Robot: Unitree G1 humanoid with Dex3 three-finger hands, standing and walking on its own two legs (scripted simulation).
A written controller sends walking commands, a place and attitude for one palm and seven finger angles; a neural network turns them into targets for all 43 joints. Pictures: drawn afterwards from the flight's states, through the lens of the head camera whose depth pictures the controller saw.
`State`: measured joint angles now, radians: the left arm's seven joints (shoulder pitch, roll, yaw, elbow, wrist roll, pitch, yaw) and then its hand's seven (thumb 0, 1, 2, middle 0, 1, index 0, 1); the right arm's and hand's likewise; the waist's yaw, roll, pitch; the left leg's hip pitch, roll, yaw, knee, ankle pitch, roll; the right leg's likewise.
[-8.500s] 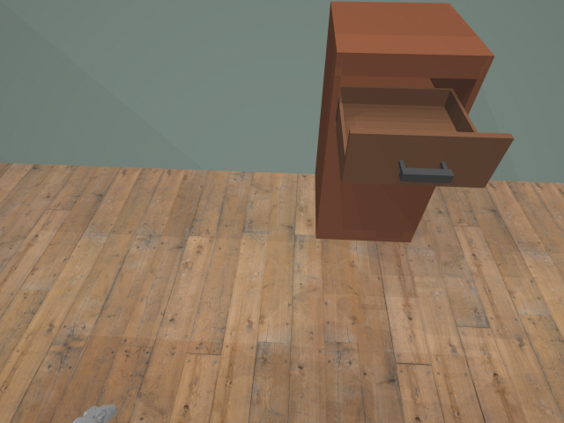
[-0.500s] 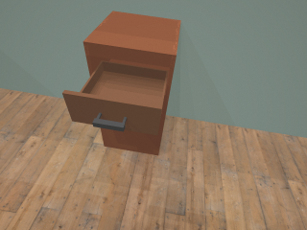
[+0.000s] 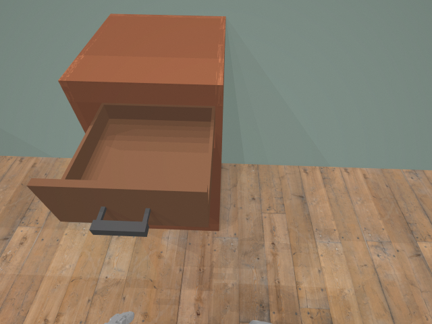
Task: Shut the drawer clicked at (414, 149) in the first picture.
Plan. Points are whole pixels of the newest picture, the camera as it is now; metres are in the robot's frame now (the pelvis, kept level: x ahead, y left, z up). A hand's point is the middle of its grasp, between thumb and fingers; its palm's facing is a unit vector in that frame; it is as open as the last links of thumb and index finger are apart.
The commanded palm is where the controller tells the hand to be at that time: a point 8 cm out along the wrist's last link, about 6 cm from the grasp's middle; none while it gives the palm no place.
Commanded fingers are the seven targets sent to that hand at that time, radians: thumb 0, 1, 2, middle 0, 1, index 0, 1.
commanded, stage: come to a stop and stand still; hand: left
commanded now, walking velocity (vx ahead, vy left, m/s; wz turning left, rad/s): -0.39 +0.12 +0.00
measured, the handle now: (122, 219) +0.34 +0.22 -0.06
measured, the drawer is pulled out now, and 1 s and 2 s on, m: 0.28 0.28 0.28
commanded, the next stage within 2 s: look again from close up in 1.22 s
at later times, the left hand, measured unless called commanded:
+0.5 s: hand out of the picture +0.04 +0.25 -0.17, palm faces +0.09 -0.97 -0.22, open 7.3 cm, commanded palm none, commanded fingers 0.00 0.90 0.90 -0.20 -0.30 -0.20 -0.30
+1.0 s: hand out of the picture -0.01 +0.21 -0.15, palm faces +0.00 -0.98 -0.21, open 7.3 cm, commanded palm none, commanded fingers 0.00 0.90 0.90 -0.20 -0.30 -0.20 -0.30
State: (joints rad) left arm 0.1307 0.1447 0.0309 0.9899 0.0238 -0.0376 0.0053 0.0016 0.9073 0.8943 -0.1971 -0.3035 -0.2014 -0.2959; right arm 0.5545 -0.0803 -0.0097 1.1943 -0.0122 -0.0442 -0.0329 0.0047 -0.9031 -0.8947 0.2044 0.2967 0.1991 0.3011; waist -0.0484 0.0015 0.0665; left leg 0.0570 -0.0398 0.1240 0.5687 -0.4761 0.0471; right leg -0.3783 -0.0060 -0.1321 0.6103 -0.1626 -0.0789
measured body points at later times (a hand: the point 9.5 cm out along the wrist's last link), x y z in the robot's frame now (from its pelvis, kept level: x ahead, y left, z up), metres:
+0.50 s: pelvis +0.01 +0.05 +0.01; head +0.03 +0.06 +0.46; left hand +0.04 +0.30 -0.15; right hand +0.09 -0.19 -0.13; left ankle +0.00 +0.17 -0.72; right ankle +0.08 -0.07 -0.71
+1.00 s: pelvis -0.02 +0.04 +0.02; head -0.02 +0.03 +0.47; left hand -0.01 +0.26 -0.13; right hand -0.03 -0.18 -0.14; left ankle +0.00 +0.17 -0.72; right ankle -0.04 -0.05 -0.72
